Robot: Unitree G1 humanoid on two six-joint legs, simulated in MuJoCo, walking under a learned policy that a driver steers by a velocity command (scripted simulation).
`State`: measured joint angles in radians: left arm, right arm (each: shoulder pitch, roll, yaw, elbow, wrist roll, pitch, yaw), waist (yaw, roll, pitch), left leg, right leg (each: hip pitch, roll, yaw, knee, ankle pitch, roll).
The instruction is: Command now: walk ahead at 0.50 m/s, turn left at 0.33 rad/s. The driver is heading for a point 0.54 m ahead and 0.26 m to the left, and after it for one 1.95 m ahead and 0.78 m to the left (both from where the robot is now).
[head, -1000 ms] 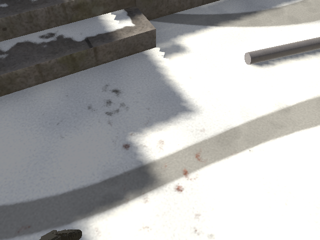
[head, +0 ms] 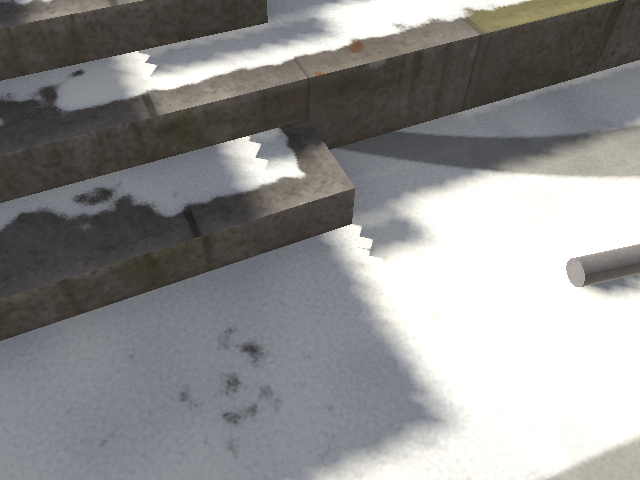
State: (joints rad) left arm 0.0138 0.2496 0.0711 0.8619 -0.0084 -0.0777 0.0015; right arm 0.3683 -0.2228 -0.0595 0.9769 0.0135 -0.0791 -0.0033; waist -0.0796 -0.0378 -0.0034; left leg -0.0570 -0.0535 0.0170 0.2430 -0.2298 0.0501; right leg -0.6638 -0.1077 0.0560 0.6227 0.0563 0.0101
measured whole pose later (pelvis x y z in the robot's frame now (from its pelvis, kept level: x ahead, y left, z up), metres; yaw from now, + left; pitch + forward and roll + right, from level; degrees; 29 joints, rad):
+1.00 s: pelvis +0.50 +0.13 +0.00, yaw +34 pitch +1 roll +1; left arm 0.11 0.27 0.04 0.79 0.04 -0.03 -0.03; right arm 0.38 -0.28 -0.07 0.86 -0.01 -0.04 0.02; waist -0.06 -0.04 0.04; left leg -0.09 -0.14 -0.09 0.29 -0.21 0.11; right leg -0.61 -0.11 0.03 0.76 -0.11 0.06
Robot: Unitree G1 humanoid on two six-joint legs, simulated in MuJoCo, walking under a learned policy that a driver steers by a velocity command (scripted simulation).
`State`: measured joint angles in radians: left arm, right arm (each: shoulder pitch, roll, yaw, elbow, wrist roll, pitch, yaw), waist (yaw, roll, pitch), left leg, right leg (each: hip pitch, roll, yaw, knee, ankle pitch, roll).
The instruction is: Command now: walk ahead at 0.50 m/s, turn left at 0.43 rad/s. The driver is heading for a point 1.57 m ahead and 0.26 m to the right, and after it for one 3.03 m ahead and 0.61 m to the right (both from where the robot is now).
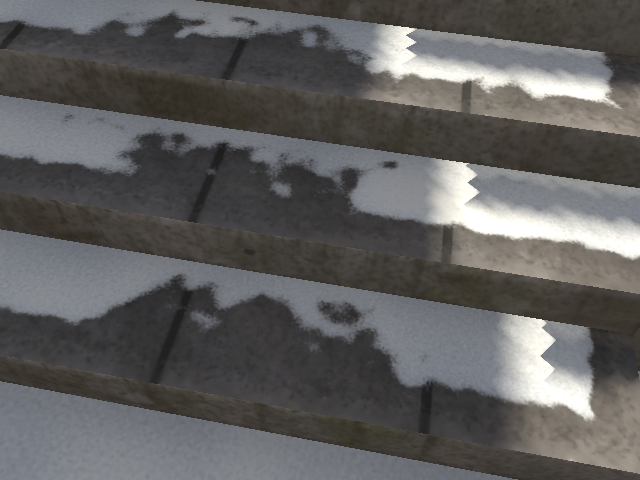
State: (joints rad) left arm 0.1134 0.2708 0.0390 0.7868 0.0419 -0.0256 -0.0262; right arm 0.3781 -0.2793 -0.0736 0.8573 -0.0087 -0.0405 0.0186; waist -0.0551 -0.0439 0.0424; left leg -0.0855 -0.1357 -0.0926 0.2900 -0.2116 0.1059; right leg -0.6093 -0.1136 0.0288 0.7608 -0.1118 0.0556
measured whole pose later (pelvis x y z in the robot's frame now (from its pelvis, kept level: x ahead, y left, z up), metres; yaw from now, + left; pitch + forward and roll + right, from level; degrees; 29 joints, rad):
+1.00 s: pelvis +0.47 -0.02 +0.00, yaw +4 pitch +4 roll -1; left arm -0.01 0.08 -0.08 0.59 0.03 0.02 0.02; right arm 0.52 -0.15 0.04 1.14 0.00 -0.08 -0.03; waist -0.02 -0.01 0.00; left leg -0.06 -0.03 0.05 0.23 -0.24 0.06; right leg -1.22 -0.06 -0.11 1.78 -0.43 -0.08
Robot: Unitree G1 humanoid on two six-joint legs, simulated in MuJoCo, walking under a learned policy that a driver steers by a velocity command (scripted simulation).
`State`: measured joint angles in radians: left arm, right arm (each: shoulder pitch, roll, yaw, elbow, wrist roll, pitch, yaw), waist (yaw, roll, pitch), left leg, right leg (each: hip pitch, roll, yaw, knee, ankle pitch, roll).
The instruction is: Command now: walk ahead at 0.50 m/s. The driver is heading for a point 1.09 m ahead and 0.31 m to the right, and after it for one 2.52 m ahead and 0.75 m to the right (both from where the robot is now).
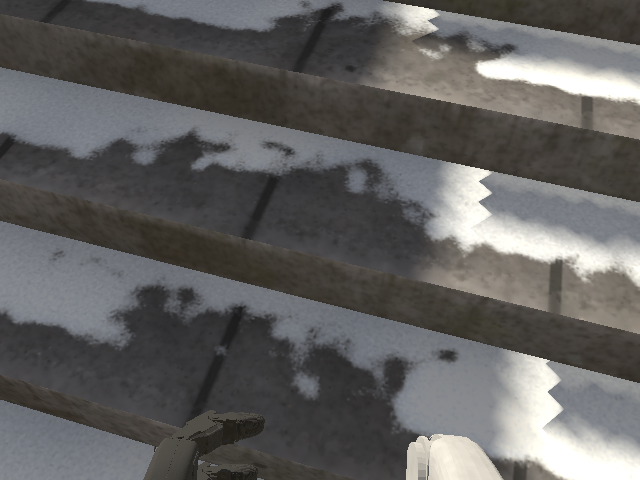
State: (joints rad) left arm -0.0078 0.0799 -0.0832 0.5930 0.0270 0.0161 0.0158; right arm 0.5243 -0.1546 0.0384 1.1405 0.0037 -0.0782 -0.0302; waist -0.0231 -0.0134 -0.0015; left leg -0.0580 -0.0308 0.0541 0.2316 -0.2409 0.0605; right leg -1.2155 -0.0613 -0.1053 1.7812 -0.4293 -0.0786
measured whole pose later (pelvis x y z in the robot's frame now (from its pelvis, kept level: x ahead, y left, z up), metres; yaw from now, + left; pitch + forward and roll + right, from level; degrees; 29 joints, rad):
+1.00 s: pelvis +0.58 +0.00 +0.26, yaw -6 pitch +5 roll +0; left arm 0.09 0.14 -0.03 0.82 0.00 -0.05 -0.09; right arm 0.47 -0.10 0.05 1.12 -0.15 -0.09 0.07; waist 0.00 -0.03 -0.11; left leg -0.20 -0.04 0.22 0.47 -0.36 0.09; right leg -1.40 -0.02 0.11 2.01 0.04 -0.25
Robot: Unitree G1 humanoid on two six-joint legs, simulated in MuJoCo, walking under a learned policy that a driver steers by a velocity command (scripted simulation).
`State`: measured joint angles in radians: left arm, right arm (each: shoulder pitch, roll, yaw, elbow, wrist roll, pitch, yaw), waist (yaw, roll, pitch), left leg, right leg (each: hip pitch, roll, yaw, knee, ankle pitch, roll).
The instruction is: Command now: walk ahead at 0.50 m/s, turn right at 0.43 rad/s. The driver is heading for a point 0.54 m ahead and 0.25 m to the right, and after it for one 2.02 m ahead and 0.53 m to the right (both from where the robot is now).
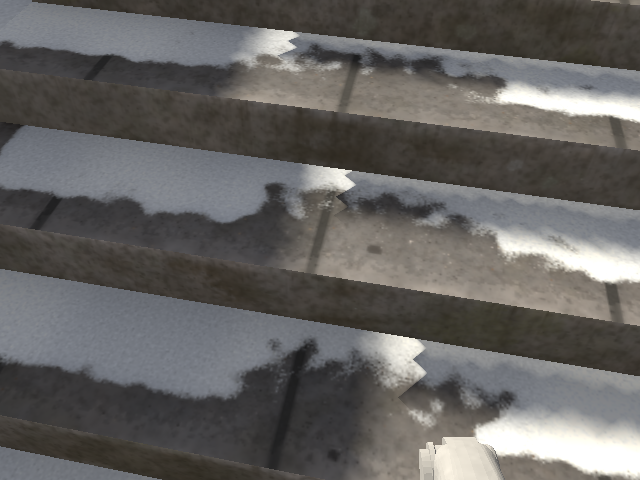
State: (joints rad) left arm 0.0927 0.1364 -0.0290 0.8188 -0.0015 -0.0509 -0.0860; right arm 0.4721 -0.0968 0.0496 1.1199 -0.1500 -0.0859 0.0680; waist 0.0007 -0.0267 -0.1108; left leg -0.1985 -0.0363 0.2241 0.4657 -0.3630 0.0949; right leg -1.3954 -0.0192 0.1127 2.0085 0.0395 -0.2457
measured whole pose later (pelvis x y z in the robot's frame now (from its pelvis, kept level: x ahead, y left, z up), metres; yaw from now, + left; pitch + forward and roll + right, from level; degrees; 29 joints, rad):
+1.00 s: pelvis +0.37 +0.12 +0.23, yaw -30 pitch +3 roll +1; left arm 0.34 0.31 0.06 0.84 0.05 -0.07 -0.08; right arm 0.08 -0.21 -0.02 0.68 -0.03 -0.06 -0.06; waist -0.05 -0.02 -0.08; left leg -0.61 0.13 0.29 0.95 -0.39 0.08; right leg -0.60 0.05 0.03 1.48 -0.15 0.02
